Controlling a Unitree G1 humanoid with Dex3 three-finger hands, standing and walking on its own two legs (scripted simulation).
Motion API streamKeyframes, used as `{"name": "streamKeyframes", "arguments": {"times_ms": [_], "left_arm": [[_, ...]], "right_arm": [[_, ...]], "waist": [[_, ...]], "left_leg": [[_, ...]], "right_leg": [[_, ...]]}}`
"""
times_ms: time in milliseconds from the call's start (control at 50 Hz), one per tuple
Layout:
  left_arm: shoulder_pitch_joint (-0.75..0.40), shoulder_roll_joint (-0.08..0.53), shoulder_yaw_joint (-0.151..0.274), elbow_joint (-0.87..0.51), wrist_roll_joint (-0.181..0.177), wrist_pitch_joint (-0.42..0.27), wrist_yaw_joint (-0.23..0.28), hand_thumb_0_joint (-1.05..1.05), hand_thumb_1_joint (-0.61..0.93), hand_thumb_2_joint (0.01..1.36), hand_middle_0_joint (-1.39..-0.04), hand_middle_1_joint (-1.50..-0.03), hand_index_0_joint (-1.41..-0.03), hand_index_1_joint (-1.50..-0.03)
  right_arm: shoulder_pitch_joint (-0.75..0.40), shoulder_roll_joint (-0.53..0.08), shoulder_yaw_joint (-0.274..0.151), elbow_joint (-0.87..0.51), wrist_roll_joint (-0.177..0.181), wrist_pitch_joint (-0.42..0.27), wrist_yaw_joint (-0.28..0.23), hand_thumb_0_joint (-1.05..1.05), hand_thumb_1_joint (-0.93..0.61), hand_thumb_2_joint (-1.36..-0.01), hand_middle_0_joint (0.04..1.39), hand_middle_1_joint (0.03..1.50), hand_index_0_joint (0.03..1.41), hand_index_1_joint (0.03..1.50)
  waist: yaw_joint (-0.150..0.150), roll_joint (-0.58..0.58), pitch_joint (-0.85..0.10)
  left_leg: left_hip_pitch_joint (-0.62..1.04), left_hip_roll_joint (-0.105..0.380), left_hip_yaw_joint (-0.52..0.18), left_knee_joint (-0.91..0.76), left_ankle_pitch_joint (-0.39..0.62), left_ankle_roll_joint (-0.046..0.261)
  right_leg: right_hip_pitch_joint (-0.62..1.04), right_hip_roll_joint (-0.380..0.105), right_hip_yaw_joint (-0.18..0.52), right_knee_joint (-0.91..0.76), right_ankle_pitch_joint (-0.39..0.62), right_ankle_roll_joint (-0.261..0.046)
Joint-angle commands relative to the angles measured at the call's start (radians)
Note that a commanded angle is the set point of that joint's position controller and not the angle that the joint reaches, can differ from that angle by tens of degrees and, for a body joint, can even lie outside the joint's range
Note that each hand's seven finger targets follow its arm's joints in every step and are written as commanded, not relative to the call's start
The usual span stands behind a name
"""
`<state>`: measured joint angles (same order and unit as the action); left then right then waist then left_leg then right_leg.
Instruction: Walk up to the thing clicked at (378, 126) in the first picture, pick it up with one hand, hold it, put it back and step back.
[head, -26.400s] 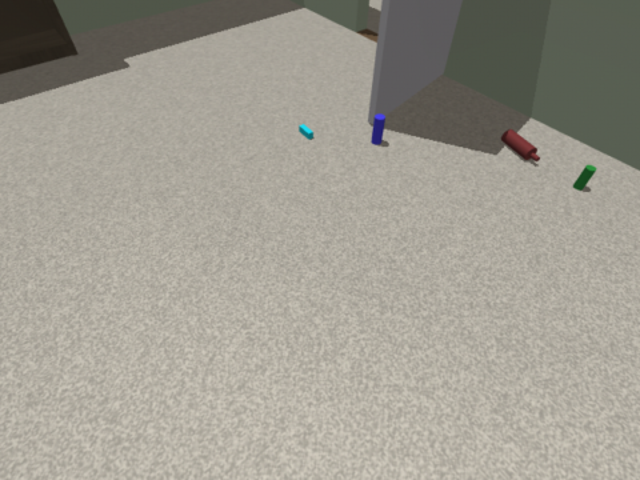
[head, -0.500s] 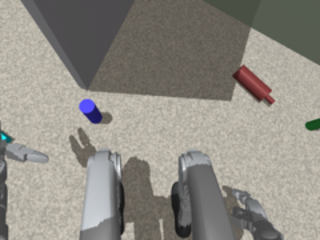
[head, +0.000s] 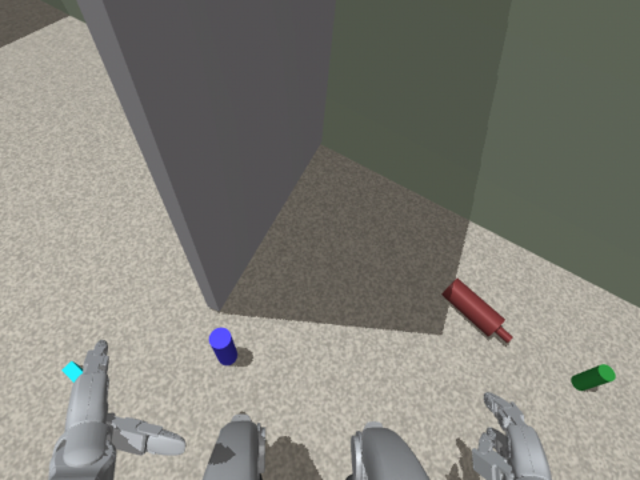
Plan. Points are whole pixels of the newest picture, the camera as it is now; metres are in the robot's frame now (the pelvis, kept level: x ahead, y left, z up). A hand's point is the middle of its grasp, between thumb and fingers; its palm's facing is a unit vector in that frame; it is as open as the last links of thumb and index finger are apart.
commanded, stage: home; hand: left
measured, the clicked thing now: (224, 347) +0.46 +0.21 -0.58
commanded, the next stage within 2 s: stand in 1.96 s
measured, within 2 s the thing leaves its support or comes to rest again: neither
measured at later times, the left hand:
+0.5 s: hand (141, 437) +0.18 +0.19 +0.00, palm faces +0.13 -0.95 -0.29, open 17.5 cm
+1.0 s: hand (151, 445) +0.17 +0.18 +0.01, palm faces +0.12 -0.95 -0.29, open 17.5 cm
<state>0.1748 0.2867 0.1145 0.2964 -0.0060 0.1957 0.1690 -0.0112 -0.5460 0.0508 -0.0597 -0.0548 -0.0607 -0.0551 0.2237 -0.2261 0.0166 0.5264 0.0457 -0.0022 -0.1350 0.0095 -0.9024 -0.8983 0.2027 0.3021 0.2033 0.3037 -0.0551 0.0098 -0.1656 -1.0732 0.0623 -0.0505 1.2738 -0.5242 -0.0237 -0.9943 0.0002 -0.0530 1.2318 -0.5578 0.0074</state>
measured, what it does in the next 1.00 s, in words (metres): rises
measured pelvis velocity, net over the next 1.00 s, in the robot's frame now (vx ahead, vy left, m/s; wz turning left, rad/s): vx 0.01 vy -0.01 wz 0.02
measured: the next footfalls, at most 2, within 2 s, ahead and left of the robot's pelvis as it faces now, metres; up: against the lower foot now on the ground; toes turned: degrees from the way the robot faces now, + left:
none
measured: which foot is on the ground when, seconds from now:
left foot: down 0.00-1.00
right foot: down 0.00-1.00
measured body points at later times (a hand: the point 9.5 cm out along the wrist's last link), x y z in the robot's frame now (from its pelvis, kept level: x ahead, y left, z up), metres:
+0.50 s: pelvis +0.02 +0.00 +0.06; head +0.04 +0.00 +0.51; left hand +0.17 +0.24 +0.03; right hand +0.20 -0.23 -0.01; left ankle +0.04 +0.13 -0.63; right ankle +0.02 -0.13 -0.63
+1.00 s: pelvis +0.01 -0.01 +0.06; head +0.03 -0.01 +0.51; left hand +0.16 +0.22 +0.03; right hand +0.17 -0.25 -0.01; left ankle +0.04 +0.13 -0.63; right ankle +0.02 -0.13 -0.63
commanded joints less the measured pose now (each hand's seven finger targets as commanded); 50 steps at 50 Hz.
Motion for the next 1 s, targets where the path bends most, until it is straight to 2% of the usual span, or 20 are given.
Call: {"name": "streamKeyframes", "arguments": {"times_ms": [0,60,100,180,220,280,320,340,380,400,420,480,500,520,600,680,740,820,880,980], "left_arm": [[0.041,0.122,0.019,-0.259,0.002,0.0,0.034,0.0,-0.572,0.043,-0.048,-0.049,-0.047,-0.05],[0.127,0.092,-0.014,-0.341,-0.002,0.025,0.037,0.0,-0.578,0.04,-0.047,-0.048,-0.047,-0.049],[0.17,0.056,-0.056,-0.403,-0.005,0.038,0.035,0.0,-0.589,0.033,-0.046,-0.047,-0.046,-0.047],[0.257,0.028,-0.082,-0.469,-0.004,0.055,0.028,0.0,-0.586,0.035,-0.046,-0.047,-0.045,-0.048],[0.272,0.032,-0.077,-0.49,-0.002,0.053,0.02,0.0,-0.579,0.039,-0.047,-0.049,-0.046,-0.049],[0.285,0.029,-0.078,-0.532,-0.005,0.047,0.008,0.0,-0.607,0.022,-0.043,-0.043,-0.043,-0.044],[0.273,0.056,-0.053,-0.559,-0.002,0.041,0.006,0.0,-0.573,0.042,-0.047,-0.049,-0.046,-0.049],[0.291,0.02,-0.083,-0.503,-0.001,0.042,-0.004,0.0,-0.569,0.044,-0.047,-0.049,-0.047,-0.05],[0.284,0.002,-0.085,-0.464,0.002,0.037,-0.01,0.0,-0.559,0.05,-0.048,-0.051,-0.048,-0.052],[0.255,0.026,-0.065,-0.515,0.002,0.027,-0.009,0.0,-0.563,0.048,-0.048,-0.05,-0.047,-0.051],[0.254,0.025,-0.073,-0.509,0.004,0.024,-0.013,0.0,-0.562,0.049,-0.048,-0.051,-0.047,-0.051],[0.256,0.013,-0.085,-0.558,0.002,0.025,-0.013,0.0,-0.556,0.052,-0.049,-0.052,-0.048,-0.052],[0.258,0.026,-0.069,-0.551,0.002,0.027,-0.011,0.0,-0.566,0.047,-0.047,-0.051,-0.048,-0.051],[0.265,0.016,-0.08,-0.537,0.003,0.031,-0.011,0.0,-0.569,0.046,-0.047,-0.051,-0.047,-0.051],[0.268,0.014,-0.072,-0.494,0.002,0.03,-0.012,0.0,-0.587,0.035,-0.045,-0.048,-0.046,-0.048],[0.285,0.029,-0.058,-0.496,-0.001,0.03,-0.018,0.0,-0.568,0.048,-0.047,-0.053,-0.048,-0.052],[0.269,0.023,-0.067,-0.5,0.0,0.023,-0.02,0.0,-0.563,0.05,-0.048,-0.054,-0.049,-0.053],[0.299,0.019,-0.065,-0.46,0.0,0.021,-0.025,0.0,-0.57,0.047,-0.047,-0.055,-0.049,-0.053],[0.264,0.029,-0.065,-0.5,0.0,0.013,-0.025,0.0,-0.557,0.056,-0.048,-0.057,-0.05,-0.055],[0.281,0.012,-0.072,-0.455,0.002,0.011,-0.025,0.0,-0.554,0.056,-0.049,-0.057,-0.05,-0.055]], "right_arm": [[0.005,-0.118,-0.047,-0.146,-0.006,-0.055,-0.037,0.0,-0.896,-0.902,0.201,0.301,0.201,0.301],[0.009,-0.108,-0.044,-0.166,-0.007,-0.067,-0.052,0.0,-0.895,-0.902,0.201,0.301,0.201,0.301],[0.004,-0.102,-0.04,-0.18,-0.009,-0.08,-0.059,0.0,-0.895,-0.902,0.201,0.301,0.201,0.301],[-0.004,-0.096,-0.037,-0.2,-0.016,-0.102,-0.066,0.0,-0.896,-0.902,0.201,0.301,0.201,0.301],[-0.013,-0.096,-0.037,-0.21,-0.017,-0.108,-0.064,0.0,-0.896,-0.902,0.201,0.301,0.201,0.301],[-0.01,-0.096,-0.035,-0.222,-0.021,-0.123,-0.065,0.0,-0.896,-0.902,0.201,0.301,0.201,0.301],[-0.003,-0.099,-0.04,-0.223,-0.026,-0.131,-0.066,0.0,-0.896,-0.902,0.201,0.301,0.201,0.301],[0.002,-0.096,-0.037,-0.209,-0.029,-0.133,-0.063,0.0,-0.896,-0.902,0.201,0.301,0.201,0.301],[-0.005,-0.093,-0.034,-0.208,-0.032,-0.141,-0.059,0.0,-0.896,-0.902,0.201,0.301,0.201,0.301],[-0.001,-0.097,-0.04,-0.206,-0.033,-0.145,-0.06,0.0,-0.896,-0.902,0.201,0.301,0.201,0.301],[-0.006,-0.096,-0.036,-0.209,-0.032,-0.145,-0.058,0.0,-0.896,-0.902,0.201,0.301,0.201,0.301],[0.001,-0.097,-0.038,-0.21,-0.036,-0.156,-0.059,0.0,-0.896,-0.902,0.201,0.301,0.201,0.301],[0.005,-0.1,-0.04,-0.201,-0.036,-0.159,-0.061,0.0,-0.896,-0.902,0.201,0.301,0.201,0.301],[0.0,-0.098,-0.039,-0.2,-0.036,-0.161,-0.061,0.0,-0.896,-0.902,0.201,0.301,0.201,0.301],[-0.015,-0.096,-0.035,-0.196,-0.037,-0.163,-0.059,0.0,-0.897,-0.902,0.201,0.301,0.201,0.301],[-0.012,-0.097,-0.035,-0.202,-0.035,-0.161,-0.059,0.0,-0.897,-0.903,0.201,0.301,0.201,0.301],[-0.024,-0.1,-0.039,-0.2,-0.036,-0.165,-0.054,0.0,-0.897,-0.902,0.201,0.301,0.201,0.301],[-0.015,-0.094,-0.035,-0.193,-0.035,-0.166,-0.053,0.0,-0.898,-0.903,0.2,0.301,0.2,0.301],[-0.017,-0.098,-0.038,-0.202,-0.036,-0.169,-0.057,0.0,-0.898,-0.903,0.2,0.301,0.201,0.301],[-0.014,-0.093,-0.036,-0.187,-0.036,-0.175,-0.054,0.0,-0.898,-0.903,0.2,0.301,0.2,0.301]], "waist": [[0.013,0.1,-0.2],[0.02,0.092,-0.177],[0.015,0.087,-0.135],[0.018,0.048,-0.054],[0.025,0.029,-0.013],[0.025,0.003,-0.023],[0.024,0.014,-0.037],[0.012,-0.003,0.002],[0.008,0.0,0.018],[0.018,0.014,-0.013],[0.019,0.029,-0.011],[0.02,0.046,-0.088],[0.02,0.055,-0.094],[0.022,0.062,-0.081],[0.021,0.021,-0.027],[0.031,0.01,-0.031],[0.029,0.025,-0.013],[0.029,0.001,-0.006],[0.023,0.008,-0.038],[0.027,-0.008,-0.002]], "left_leg": [[0.373,-0.035,0.032,-0.299,0.189,0.03],[0.422,-0.037,0.035,-0.352,0.193,0.031],[0.448,-0.037,0.034,-0.386,0.189,0.03],[0.472,-0.031,0.02,-0.442,0.184,0.028],[0.471,-0.028,0.011,-0.468,0.166,0.028],[0.49,-0.039,0.036,-0.459,0.202,0.033],[0.513,-0.038,0.041,-0.453,0.252,0.03],[0.507,-0.038,0.04,-0.458,0.233,0.03],[0.501,-0.04,0.041,-0.458,0.206,0.031],[0.514,-0.04,0.041,-0.463,0.217,0.029],[0.515,-0.045,0.045,-0.465,0.201,0.029],[0.564,-0.046,0.047,-0.451,0.287,0.025],[0.577,-0.045,0.044,-0.448,0.312,0.023],[0.572,-0.047,0.045,-0.45,0.317,0.021],[0.535,-0.048,0.044,-0.457,0.253,0.027],[0.523,-0.054,0.054,-0.446,0.268,0.032],[0.529,-0.05,0.051,-0.467,0.218,0.029],[0.52,-0.05,0.049,-0.468,0.2,0.032],[0.532,-0.051,0.056,-0.456,0.213,0.034],[0.514,-0.051,0.052,-0.471,0.166,0.034]], "right_leg": [[0.252,0.018,0.005,-0.299,0.227,-0.02],[0.31,0.022,-0.003,-0.354,0.228,-0.019],[0.33,0.025,-0.011,-0.381,0.223,-0.019],[0.348,0.034,-0.031,-0.416,0.207,-0.018],[0.352,0.034,-0.033,-0.434,0.189,-0.016],[0.384,0.031,-0.021,-0.458,0.215,-0.009],[0.404,0.029,-0.018,-0.455,0.264,-0.008],[0.387,0.031,-0.019,-0.457,0.245,-0.007],[0.384,0.027,-0.013,-0.466,0.224,-0.007],[0.398,0.028,-0.014,-0.46,0.232,-0.01],[0.396,0.024,-0.01,-0.467,0.221,-0.009],[0.439,0.022,-0.006,-0.457,0.3,-0.01],[0.442,0.026,-0.007,-0.451,0.32,-0.01],[0.447,0.023,-0.008,-0.452,0.329,-0.01],[0.431,0.023,-0.009,-0.476,0.272,-0.006],[0.442,0.016,-0.001,-0.489,0.301,0.001],[0.427,0.019,-0.003,-0.49,0.242,-0.004],[0.419,0.021,-0.005,-0.496,0.221,-0.005],[0.427,0.015,0.009,-0.502,0.239,-0.001],[0.413,0.02,-0.001,-0.498,0.19,-0.006]]}}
